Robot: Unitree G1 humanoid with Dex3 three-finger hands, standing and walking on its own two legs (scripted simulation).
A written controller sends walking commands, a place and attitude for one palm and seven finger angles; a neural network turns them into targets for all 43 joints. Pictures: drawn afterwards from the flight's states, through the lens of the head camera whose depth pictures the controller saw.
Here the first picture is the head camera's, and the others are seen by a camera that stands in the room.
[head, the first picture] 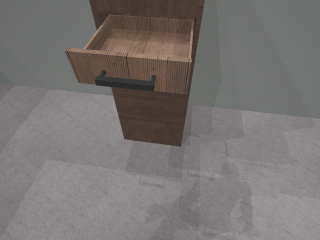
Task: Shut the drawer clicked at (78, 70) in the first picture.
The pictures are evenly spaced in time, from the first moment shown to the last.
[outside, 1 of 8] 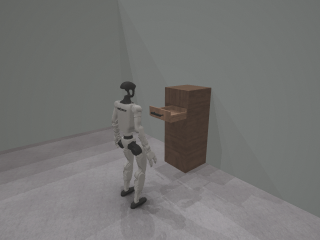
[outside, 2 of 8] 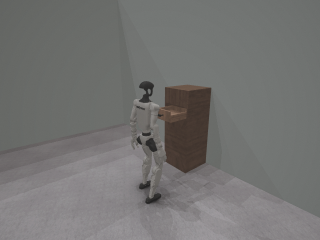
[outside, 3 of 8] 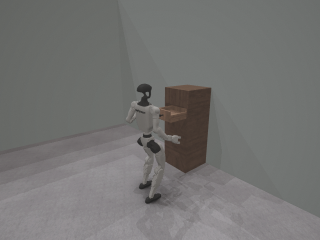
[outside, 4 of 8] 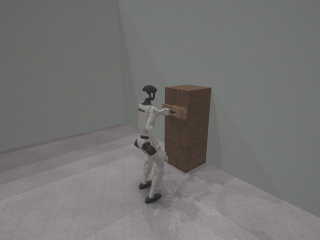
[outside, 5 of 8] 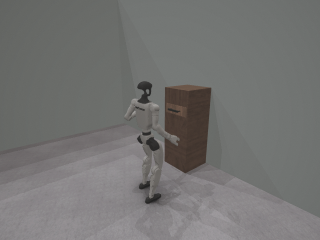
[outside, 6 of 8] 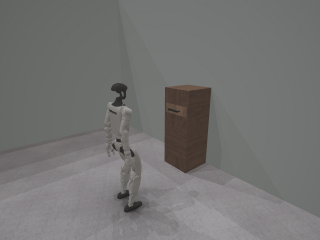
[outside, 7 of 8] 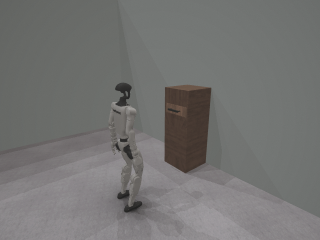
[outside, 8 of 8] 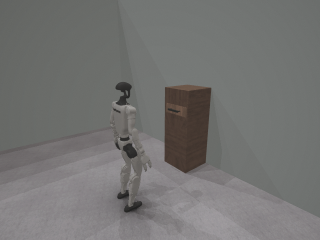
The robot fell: no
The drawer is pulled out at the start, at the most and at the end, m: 0.29 0.29 0.00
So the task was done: yes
